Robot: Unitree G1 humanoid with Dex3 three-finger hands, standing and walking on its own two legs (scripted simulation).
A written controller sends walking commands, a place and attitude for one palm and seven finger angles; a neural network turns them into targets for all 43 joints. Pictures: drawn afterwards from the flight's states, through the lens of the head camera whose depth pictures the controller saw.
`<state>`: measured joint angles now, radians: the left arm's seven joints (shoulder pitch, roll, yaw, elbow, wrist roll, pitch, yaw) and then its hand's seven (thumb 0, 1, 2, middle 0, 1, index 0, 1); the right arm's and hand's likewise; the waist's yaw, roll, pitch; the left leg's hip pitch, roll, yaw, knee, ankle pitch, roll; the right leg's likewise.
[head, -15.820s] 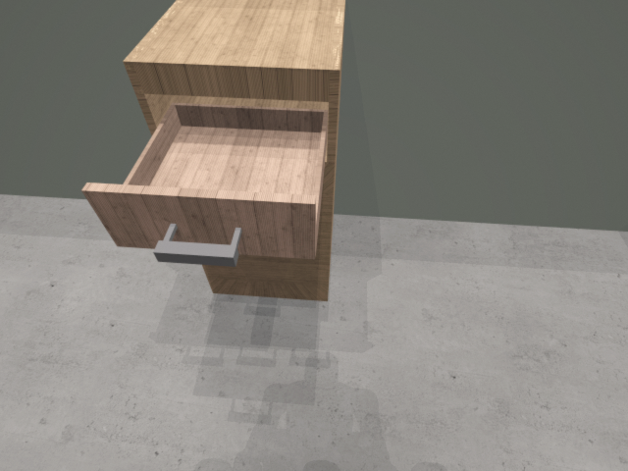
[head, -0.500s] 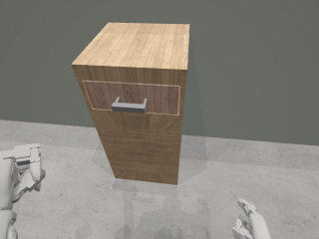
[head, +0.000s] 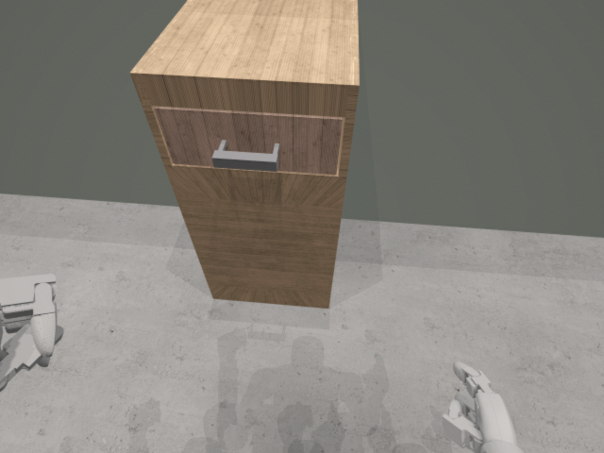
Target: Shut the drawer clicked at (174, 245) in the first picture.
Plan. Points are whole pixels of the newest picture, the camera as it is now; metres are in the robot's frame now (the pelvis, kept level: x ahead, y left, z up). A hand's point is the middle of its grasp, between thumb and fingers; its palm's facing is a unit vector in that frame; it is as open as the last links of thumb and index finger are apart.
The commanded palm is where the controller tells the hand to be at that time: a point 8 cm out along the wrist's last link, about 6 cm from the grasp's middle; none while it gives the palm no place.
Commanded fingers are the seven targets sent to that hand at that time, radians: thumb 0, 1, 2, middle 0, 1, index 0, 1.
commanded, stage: step back with the hand held close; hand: left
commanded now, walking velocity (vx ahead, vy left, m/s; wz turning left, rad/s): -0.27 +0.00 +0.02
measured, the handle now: (247, 153) +0.68 +0.16 -0.03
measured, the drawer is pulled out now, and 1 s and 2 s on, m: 0.00 0.00 0.00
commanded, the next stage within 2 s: stop stepping back and stand still in 0.58 s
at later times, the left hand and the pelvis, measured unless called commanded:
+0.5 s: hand out of the picture +0.09 +0.26 +0.17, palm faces +0.43 -0.78 -0.45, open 3.2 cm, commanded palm +0.02 +0.28 +0.18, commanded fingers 0.00 0.90 0.90 -1.40 -1.60 -1.40 -1.60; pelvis -0.10 +0.00 +0.00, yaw +3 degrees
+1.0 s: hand out of the picture +0.01 +0.22 +0.15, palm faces +0.28 -0.85 -0.44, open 3.2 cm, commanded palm -0.04 +0.26 +0.18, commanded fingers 0.00 0.90 0.90 -1.40 -1.60 -1.40 -1.60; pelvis -0.18 -0.01 -0.01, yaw -3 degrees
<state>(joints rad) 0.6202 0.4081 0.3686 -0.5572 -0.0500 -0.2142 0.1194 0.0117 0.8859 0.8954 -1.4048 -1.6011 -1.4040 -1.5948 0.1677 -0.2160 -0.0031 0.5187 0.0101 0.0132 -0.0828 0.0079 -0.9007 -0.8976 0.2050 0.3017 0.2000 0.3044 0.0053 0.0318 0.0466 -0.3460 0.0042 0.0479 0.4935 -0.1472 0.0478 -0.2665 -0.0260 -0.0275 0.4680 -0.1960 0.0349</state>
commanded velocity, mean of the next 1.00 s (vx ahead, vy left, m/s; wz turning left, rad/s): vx -0.17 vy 0.02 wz -0.04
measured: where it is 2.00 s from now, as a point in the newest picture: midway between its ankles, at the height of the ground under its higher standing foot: outside the picture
